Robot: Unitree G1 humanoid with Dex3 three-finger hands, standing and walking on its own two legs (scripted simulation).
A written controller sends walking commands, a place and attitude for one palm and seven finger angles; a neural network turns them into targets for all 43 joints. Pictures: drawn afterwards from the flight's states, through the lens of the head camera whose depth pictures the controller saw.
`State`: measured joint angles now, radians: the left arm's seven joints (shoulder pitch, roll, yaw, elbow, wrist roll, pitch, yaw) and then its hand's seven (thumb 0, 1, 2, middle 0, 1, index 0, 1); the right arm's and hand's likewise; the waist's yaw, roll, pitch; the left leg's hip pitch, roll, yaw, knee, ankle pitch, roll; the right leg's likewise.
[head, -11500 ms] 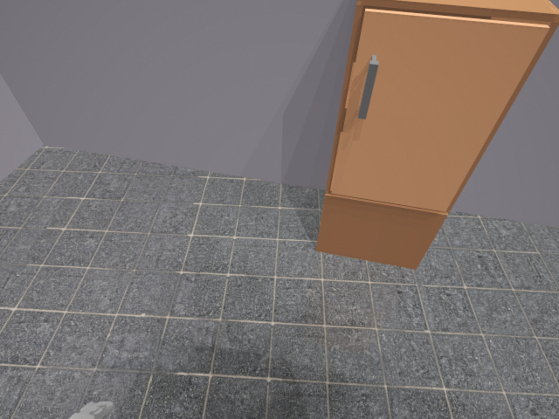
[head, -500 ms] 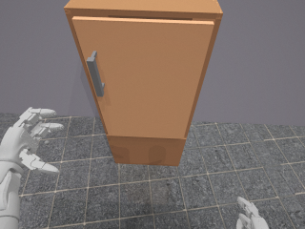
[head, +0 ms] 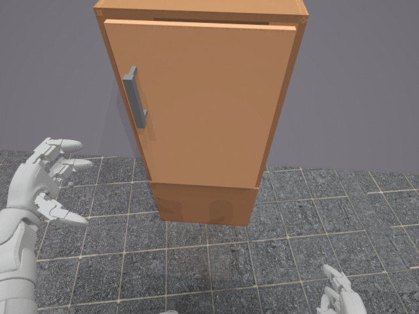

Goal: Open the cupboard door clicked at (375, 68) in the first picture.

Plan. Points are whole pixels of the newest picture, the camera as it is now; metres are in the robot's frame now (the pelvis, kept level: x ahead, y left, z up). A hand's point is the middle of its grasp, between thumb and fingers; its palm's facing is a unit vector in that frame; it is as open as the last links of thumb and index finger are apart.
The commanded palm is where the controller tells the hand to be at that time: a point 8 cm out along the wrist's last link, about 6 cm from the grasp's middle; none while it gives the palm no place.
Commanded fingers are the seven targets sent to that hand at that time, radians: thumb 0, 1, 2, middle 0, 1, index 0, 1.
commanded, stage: move the hooked fingers beside the handle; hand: left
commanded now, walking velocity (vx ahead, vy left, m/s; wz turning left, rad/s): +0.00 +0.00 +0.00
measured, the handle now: (137, 98) +0.58 +0.23 +0.08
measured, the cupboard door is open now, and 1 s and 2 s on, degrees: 0 0 0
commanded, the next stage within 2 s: none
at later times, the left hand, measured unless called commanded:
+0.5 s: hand (88, 147) +0.40 +0.28 +0.09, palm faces -0.02 -1.00 -0.01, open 14.0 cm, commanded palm +0.38 +0.32 +0.09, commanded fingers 0.00 -0.50 0.30 -0.30 -1.20 -0.30 -1.20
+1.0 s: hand (95, 130) +0.45 +0.28 +0.09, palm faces -0.03 -1.00 -0.01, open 14.0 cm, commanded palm +0.44 +0.33 +0.08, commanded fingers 0.00 -0.50 0.30 -0.30 -1.20 -0.30 -1.20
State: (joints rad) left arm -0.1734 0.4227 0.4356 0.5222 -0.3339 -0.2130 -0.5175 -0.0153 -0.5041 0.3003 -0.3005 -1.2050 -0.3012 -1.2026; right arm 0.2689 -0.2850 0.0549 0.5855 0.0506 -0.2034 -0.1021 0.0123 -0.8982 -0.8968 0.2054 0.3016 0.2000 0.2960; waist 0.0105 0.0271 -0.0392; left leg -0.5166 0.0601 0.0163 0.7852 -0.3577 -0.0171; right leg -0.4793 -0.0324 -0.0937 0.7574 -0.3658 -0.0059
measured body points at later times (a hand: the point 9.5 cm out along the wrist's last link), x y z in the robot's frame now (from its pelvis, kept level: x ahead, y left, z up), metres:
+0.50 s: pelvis +0.01 +0.01 -0.01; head +0.08 +0.02 +0.44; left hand +0.40 +0.33 +0.09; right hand +0.08 -0.26 -0.11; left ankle +0.03 +0.13 -0.71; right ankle +0.01 -0.12 -0.71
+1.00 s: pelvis +0.00 +0.02 -0.02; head +0.10 +0.04 +0.42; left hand +0.45 +0.34 +0.09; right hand +0.06 -0.26 -0.12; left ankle +0.03 +0.13 -0.71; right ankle +0.01 -0.12 -0.71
